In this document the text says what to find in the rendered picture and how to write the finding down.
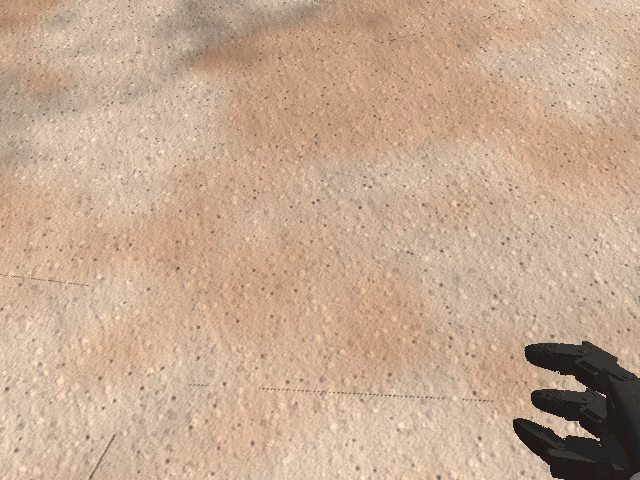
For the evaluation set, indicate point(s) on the right robot hand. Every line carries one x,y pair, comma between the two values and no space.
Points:
614,419

